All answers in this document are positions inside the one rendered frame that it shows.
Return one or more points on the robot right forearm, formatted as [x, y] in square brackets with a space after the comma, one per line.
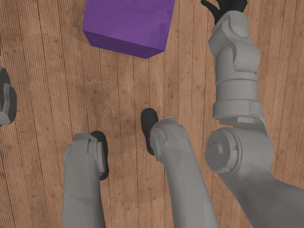
[236, 62]

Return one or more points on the right robot upper arm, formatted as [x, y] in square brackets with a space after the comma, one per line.
[243, 159]

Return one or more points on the left robot foot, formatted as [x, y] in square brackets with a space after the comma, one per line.
[101, 137]

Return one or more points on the carton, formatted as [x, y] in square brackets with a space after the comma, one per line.
[138, 28]

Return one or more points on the robot left thigh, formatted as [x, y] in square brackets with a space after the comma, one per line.
[82, 203]

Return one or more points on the robot right hand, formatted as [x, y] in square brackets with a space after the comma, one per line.
[225, 6]

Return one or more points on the left robot upper arm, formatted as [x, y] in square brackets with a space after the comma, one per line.
[8, 99]

